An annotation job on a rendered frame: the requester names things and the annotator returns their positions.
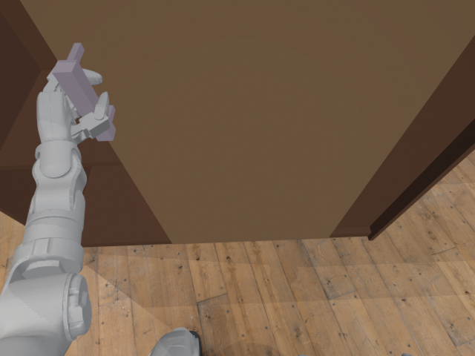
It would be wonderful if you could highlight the robot left hand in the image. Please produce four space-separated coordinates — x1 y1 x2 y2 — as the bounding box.
36 68 111 146

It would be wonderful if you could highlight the robot left thigh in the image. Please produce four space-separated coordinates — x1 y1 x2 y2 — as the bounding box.
149 330 200 356

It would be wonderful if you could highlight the robot left upper arm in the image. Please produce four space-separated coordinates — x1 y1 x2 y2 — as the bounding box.
0 272 92 356

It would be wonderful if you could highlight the robot left forearm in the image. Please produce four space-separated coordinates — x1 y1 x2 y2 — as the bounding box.
0 140 87 302

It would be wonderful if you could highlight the robot left shin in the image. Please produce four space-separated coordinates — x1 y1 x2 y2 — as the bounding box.
173 328 192 334

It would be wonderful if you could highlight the handle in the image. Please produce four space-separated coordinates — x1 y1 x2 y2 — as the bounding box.
52 43 116 141

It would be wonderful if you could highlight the wardrobe door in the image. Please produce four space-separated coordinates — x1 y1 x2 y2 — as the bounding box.
336 35 475 228
20 0 475 245

